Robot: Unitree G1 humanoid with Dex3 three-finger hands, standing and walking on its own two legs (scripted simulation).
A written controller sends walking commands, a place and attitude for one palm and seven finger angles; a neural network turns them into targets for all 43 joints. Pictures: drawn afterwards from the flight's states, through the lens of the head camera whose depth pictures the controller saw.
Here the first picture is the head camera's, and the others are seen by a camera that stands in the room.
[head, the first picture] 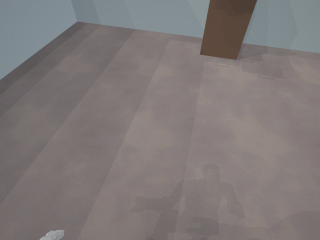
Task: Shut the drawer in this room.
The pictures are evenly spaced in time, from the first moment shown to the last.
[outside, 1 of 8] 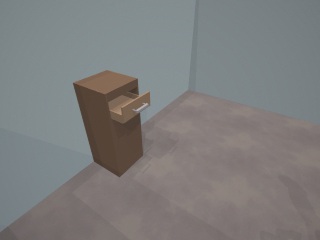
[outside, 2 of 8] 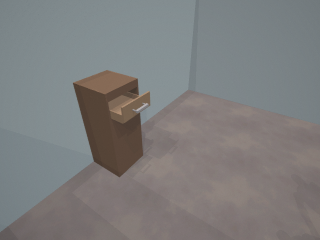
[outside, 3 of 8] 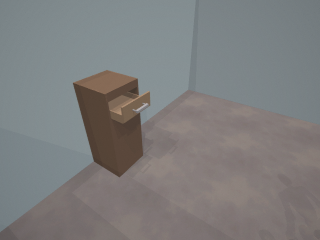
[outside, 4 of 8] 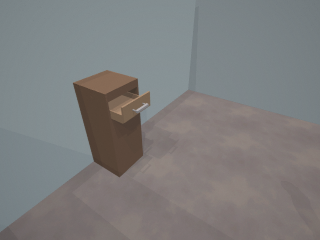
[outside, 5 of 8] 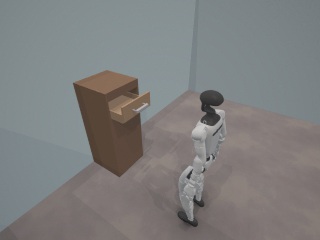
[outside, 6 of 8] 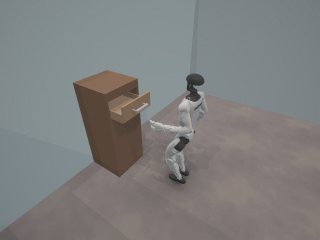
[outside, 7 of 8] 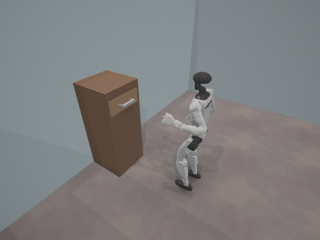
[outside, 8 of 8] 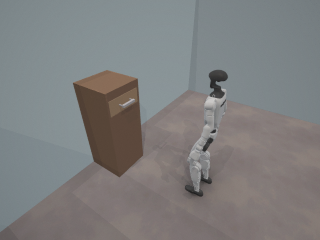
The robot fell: no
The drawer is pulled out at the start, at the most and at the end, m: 0.17 0.17 0.00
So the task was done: yes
